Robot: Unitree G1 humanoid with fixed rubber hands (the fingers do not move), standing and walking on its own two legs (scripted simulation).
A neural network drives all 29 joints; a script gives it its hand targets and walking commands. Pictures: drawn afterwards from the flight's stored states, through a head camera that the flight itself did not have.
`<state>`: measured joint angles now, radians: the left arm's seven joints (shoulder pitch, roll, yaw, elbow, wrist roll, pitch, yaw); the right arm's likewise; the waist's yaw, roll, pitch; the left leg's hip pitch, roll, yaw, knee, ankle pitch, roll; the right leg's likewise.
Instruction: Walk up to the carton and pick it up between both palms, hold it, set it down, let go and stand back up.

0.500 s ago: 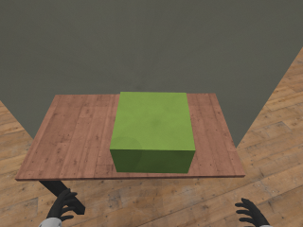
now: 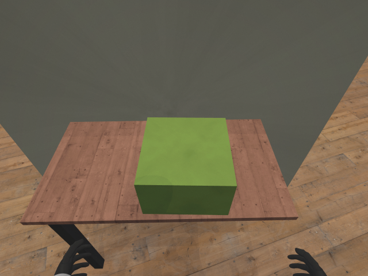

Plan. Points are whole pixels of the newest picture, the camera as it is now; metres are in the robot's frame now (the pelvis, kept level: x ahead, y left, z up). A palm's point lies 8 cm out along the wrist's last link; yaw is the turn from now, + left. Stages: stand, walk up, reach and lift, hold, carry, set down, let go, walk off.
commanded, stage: stand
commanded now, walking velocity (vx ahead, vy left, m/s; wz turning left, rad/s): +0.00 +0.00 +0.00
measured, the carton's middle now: (185, 163) +0.45 +0.03 -0.08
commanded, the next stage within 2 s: none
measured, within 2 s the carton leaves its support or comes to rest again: neither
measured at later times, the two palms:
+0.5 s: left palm out of the picture +0.14 +0.29 -0.08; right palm out of the picture +0.13 -0.27 -0.10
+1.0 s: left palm out of the picture +0.13 +0.29 -0.08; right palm out of the picture +0.13 -0.27 -0.10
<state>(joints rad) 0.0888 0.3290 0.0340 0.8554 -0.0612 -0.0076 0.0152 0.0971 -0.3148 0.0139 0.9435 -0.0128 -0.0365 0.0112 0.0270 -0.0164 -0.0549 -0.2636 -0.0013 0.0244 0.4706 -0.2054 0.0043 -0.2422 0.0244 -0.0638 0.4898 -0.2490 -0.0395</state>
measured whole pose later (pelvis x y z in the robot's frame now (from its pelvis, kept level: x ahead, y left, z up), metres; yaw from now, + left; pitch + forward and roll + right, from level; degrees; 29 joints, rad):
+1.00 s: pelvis +0.00 +0.00 +0.00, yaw +0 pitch +0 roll +0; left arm 0.09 0.33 0.03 0.91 -0.06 -0.02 0.02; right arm 0.10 -0.32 0.01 1.00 -0.01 -0.04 0.01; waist 0.03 0.00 -0.06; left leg -0.26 0.00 0.02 0.47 -0.21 0.00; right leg -0.24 0.02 -0.06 0.49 -0.25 -0.04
